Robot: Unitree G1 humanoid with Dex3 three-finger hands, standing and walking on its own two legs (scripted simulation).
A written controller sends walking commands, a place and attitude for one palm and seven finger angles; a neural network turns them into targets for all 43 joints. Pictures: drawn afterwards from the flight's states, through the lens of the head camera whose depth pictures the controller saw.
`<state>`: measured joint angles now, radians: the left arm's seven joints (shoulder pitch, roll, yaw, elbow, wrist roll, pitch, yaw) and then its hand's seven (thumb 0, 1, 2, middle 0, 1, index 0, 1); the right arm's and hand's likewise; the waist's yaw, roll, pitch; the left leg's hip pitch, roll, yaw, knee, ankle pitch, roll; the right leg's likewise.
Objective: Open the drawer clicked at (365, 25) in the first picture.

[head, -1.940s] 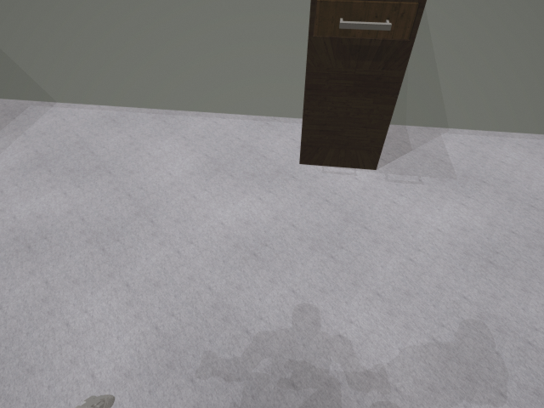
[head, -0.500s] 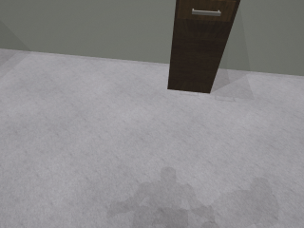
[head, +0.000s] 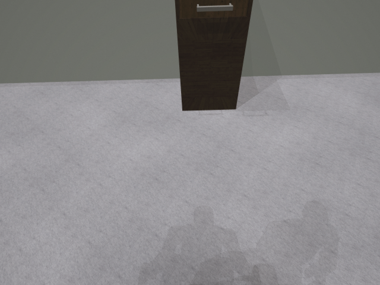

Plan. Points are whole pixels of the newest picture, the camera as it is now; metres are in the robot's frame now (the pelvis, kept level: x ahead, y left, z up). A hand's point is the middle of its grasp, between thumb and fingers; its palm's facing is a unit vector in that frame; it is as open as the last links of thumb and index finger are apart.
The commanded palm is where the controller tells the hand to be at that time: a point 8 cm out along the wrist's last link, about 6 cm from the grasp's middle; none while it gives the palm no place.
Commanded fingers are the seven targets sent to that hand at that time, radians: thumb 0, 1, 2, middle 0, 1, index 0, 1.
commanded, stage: walk to a spot facing it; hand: left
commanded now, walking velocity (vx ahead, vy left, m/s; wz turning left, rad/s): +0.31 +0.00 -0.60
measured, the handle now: (214, 6) +1.47 -0.01 +0.03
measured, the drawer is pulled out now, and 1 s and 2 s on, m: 0.00 0.00 0.00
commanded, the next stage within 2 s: turn to face it in 1.78 s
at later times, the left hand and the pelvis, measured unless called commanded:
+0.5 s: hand (101, 273) +0.18 +0.25 -0.18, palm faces -0.18 -0.97 -0.18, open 7.3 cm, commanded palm none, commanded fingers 0.00 0.90 0.90 -0.20 -0.30 -0.20 -0.30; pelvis +0.18 +0.06 +0.00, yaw -17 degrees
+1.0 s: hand (200, 149) +0.57 +0.02 -0.15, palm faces -0.63 -0.76 -0.14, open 7.3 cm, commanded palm none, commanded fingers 0.00 0.90 0.90 -0.20 -0.30 -0.20 -0.30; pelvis +0.35 -0.02 +0.00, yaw -33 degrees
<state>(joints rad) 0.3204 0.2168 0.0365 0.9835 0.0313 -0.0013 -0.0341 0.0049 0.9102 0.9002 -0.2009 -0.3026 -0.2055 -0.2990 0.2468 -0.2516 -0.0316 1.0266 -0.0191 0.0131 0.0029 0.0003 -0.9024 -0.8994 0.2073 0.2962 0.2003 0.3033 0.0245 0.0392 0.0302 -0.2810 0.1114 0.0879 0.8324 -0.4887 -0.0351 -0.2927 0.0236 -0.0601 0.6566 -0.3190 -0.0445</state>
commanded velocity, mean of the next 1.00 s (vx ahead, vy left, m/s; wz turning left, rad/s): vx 0.34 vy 0.00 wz -0.48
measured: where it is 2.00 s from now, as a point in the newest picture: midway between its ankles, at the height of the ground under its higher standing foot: (244, 210)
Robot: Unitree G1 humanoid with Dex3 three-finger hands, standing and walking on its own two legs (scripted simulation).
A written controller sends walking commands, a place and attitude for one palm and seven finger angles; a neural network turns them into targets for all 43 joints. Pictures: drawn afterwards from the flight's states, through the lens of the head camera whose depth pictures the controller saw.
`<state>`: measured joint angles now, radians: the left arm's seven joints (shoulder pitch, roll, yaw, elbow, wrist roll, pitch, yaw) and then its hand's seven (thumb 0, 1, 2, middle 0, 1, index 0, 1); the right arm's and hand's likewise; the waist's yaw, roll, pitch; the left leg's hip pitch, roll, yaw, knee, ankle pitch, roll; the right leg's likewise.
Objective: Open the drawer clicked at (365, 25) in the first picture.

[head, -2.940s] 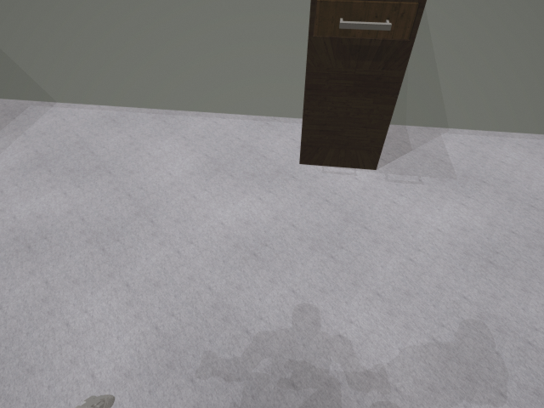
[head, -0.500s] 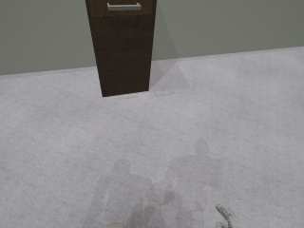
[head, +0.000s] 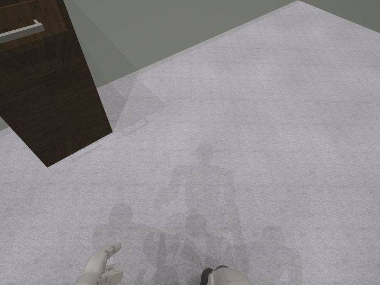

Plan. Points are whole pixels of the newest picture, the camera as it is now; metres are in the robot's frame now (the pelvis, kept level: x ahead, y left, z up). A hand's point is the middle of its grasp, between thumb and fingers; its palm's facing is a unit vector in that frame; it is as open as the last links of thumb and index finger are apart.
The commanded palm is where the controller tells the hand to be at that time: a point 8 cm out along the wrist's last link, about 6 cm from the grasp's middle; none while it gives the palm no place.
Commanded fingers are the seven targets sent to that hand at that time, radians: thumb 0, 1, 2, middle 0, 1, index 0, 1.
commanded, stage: walk to a spot facing it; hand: left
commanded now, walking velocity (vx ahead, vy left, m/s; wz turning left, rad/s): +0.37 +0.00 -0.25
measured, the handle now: (12, 31) +0.94 +0.61 +0.02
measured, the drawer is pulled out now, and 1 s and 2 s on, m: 0.00 0.00 0.00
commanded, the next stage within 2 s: turn to face it in 0.78 s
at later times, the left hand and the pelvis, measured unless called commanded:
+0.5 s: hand (95, 266) +0.20 +0.22 -0.18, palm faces -0.03 -0.98 -0.17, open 7.3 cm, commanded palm none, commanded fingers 0.00 0.90 0.90 -0.20 -0.30 -0.20 -0.30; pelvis +0.20 +0.03 +0.00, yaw -6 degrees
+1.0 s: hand (157, 144) +0.56 +0.09 -0.16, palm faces -0.32 -0.91 -0.25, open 7.3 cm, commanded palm none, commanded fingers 0.00 0.90 0.90 -0.20 -0.30 -0.20 -0.30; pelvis +0.38 -0.06 -0.01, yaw -18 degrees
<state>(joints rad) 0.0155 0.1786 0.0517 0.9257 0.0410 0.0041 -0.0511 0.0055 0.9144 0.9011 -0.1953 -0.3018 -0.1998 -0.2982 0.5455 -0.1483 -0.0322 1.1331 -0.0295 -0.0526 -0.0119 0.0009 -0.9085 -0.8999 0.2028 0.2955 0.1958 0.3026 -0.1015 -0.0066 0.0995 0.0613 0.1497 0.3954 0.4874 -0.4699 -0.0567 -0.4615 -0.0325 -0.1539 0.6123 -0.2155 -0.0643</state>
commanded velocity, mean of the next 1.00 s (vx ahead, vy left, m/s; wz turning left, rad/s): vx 0.27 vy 0.00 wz -0.21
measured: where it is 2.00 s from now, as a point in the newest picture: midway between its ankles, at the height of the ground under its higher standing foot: (199, 228)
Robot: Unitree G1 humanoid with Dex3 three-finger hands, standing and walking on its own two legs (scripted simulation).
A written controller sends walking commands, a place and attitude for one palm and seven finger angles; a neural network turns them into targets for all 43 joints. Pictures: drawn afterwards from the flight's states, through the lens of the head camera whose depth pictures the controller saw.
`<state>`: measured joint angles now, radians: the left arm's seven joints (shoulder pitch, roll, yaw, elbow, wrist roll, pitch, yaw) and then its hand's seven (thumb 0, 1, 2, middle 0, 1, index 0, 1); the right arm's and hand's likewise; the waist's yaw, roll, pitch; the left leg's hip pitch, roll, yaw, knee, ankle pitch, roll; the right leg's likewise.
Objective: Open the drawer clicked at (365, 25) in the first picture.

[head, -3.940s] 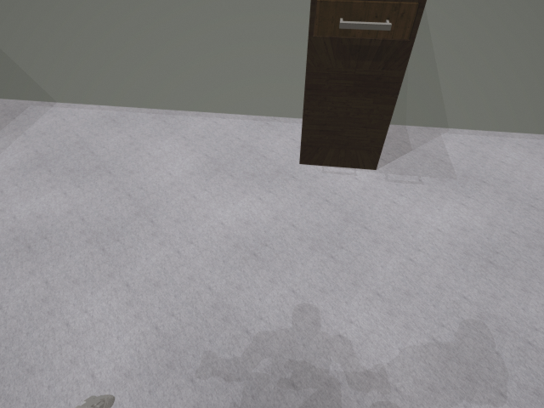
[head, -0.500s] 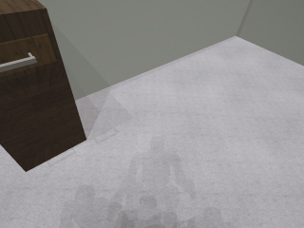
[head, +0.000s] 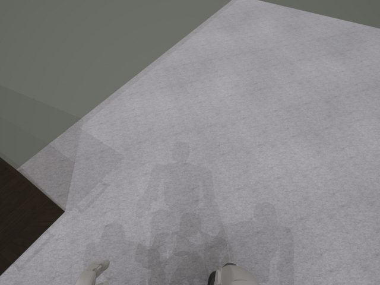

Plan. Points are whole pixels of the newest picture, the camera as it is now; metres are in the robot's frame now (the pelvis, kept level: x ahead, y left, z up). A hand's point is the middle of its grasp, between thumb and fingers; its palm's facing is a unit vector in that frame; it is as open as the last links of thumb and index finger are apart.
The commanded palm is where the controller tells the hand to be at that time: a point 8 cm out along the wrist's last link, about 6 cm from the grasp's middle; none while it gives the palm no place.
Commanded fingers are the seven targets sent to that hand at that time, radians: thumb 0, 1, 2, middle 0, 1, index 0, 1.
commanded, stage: turn to face it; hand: left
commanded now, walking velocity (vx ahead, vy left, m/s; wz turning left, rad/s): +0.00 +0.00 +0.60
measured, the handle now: out of the picture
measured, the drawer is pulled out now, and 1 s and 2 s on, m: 0.00 0.00 0.00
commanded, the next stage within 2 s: take the last steps up to it in 1.54 s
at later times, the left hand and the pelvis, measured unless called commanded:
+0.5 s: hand out of the picture +0.07 +0.23 -0.17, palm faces +0.32 -0.93 -0.19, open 7.3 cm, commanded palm none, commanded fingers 0.00 0.90 0.90 -0.20 -0.30 -0.20 -0.30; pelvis +0.05 +0.03 +0.01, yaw +16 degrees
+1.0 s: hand out of the picture +0.07 +0.21 -0.12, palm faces +0.53 -0.80 -0.28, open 7.3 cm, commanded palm none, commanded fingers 0.00 0.90 0.90 -0.20 -0.30 -0.20 -0.30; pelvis +0.07 -0.02 +0.02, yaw +34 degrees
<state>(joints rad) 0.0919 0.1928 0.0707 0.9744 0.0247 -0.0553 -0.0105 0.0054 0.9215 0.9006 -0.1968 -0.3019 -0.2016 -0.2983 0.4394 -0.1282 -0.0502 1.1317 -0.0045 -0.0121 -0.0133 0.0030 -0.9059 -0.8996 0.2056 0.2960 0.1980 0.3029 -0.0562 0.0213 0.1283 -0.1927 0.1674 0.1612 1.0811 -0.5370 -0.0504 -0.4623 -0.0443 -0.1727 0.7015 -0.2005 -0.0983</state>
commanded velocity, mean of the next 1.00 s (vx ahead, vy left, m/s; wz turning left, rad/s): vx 0.00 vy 0.00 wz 0.60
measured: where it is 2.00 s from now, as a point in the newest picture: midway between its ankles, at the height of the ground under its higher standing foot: outside the picture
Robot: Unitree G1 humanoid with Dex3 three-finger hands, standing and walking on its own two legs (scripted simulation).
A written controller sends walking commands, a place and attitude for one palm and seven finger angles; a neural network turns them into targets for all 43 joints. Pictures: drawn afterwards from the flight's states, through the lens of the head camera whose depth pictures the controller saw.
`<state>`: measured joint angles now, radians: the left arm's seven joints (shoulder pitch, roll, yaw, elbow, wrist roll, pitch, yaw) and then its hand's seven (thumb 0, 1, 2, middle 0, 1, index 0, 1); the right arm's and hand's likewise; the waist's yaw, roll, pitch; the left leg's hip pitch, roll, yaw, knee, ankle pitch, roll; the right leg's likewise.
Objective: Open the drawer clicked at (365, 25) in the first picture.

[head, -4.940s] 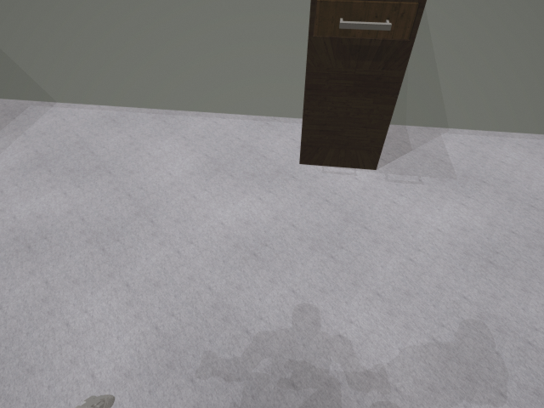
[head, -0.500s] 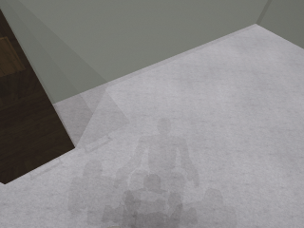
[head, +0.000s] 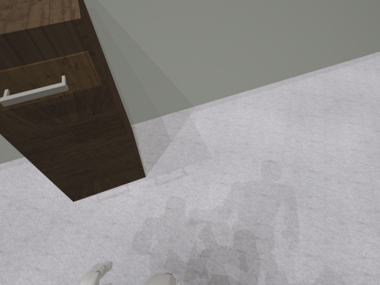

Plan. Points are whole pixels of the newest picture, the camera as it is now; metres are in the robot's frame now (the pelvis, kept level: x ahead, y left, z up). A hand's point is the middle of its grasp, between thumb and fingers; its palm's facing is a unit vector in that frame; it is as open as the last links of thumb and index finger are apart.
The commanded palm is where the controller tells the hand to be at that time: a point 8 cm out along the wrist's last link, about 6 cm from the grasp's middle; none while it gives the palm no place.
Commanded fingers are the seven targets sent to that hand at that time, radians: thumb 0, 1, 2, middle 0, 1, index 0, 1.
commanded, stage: turn to face it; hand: left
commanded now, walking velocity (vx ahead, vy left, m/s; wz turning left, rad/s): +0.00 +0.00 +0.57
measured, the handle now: (35, 89) +0.68 +0.54 +0.02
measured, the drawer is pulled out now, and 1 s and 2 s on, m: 0.00 0.00 0.00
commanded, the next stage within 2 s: take the last steps up to it in 0.54 s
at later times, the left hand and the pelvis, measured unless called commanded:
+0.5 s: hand out of the picture -0.03 +0.26 -0.17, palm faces +0.27 -0.92 -0.27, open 7.3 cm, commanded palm none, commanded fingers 0.00 0.90 0.90 -0.20 -0.30 -0.20 -0.30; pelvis -0.01 +0.04 +0.01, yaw +14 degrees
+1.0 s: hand out of the picture -0.06 +0.19 -0.14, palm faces +0.41 -0.88 -0.23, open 7.3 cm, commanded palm none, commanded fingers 0.00 0.90 0.90 -0.20 -0.30 -0.20 -0.30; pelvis +0.01 +0.02 +0.02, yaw +22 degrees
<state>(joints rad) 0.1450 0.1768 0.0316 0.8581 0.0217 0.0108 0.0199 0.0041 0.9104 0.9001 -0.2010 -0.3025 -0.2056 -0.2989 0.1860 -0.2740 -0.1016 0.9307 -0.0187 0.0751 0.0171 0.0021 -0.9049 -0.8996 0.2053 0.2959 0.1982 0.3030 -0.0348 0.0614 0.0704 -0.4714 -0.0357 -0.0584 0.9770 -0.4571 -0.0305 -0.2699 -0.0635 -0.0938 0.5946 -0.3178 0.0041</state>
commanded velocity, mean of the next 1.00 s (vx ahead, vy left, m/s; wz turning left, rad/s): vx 0.11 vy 0.02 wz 0.25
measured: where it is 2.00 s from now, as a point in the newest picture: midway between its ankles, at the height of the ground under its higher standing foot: (164, 268)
